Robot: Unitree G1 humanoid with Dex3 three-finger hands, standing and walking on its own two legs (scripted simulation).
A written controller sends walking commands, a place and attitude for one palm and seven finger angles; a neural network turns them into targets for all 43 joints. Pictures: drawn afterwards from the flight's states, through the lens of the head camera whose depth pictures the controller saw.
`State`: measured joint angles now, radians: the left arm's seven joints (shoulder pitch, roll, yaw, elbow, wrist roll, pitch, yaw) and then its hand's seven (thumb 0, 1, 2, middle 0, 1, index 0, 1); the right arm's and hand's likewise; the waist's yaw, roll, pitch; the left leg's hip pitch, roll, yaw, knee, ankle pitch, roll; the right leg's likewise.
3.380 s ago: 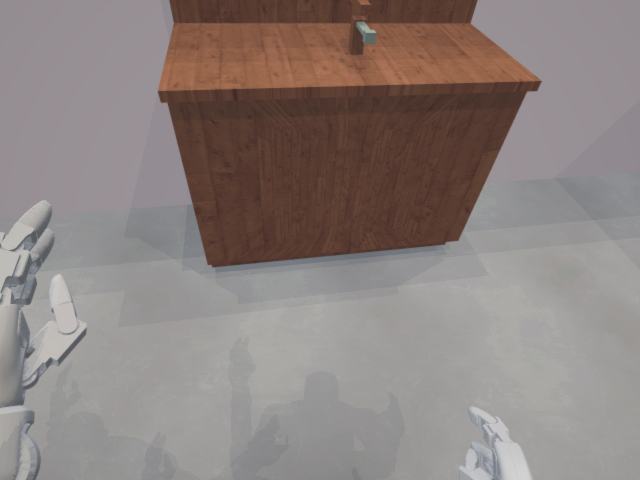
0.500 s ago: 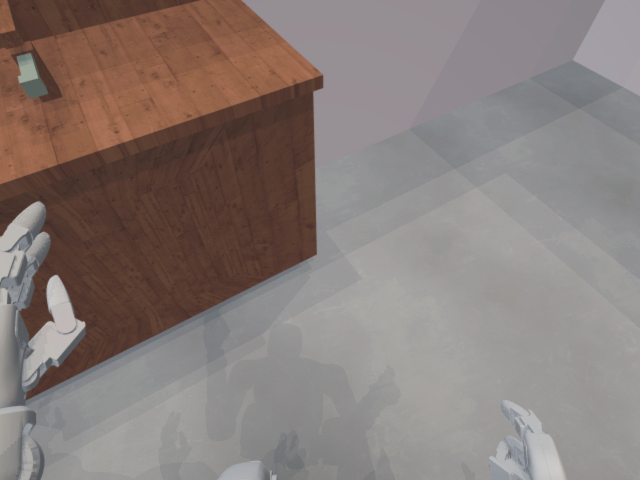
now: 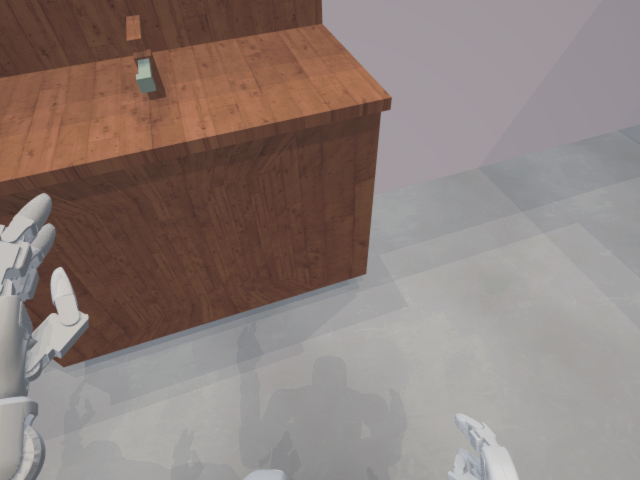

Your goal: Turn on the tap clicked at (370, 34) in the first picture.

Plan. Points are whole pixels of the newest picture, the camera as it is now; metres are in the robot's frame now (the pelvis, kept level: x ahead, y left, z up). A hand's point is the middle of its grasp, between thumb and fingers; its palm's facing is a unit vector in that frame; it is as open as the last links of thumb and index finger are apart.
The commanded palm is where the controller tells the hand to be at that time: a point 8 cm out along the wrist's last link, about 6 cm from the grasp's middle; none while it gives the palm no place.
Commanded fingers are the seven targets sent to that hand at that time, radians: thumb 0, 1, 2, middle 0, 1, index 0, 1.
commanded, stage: take the last steps up to it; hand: left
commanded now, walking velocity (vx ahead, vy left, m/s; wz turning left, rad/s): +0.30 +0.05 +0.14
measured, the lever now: (146, 82) +0.76 +0.42 +0.12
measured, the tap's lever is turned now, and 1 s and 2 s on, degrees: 0 0 0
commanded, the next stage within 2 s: come to a stop and stand still in 1.94 s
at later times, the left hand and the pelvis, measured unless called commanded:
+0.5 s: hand (21, 305) +0.21 +0.29 +0.19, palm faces +0.51 -0.80 -0.31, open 7.4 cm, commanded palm +0.15 +0.32 +0.19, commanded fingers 0.00 0.90 0.90 -0.20 -0.30 -0.20 -0.30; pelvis +0.01 +0.03 +0.01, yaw +4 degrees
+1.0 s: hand (137, 225) +0.32 +0.23 +0.18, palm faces +0.37 -0.80 -0.47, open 7.4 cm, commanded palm +0.25 +0.28 +0.19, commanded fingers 0.00 0.90 0.90 -0.20 -0.30 -0.20 -0.30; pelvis +0.11 -0.01 +0.01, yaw +3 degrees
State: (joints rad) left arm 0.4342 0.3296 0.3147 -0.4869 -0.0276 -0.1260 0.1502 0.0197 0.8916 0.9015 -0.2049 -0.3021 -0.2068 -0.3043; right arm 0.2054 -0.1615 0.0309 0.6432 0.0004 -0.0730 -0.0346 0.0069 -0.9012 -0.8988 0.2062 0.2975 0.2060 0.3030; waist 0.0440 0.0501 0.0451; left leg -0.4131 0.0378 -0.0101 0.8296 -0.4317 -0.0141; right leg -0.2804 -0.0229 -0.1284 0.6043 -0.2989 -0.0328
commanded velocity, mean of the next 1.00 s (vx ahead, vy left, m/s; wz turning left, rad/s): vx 0.30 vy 0.03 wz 0.02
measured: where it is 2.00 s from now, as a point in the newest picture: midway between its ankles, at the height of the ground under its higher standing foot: (342, 457)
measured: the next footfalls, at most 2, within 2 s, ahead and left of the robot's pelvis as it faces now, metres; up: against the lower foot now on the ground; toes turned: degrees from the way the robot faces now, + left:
left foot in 0.38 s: +0.04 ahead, +0.14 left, +0.00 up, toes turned +11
right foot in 0.78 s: +0.17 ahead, -0.10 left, +0.00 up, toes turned -7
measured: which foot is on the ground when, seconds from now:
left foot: up 0.00-0.36, down 0.38-0.78, up 0.80-1.00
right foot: down 0.00-0.38, up 0.40-0.76, down 0.78-1.00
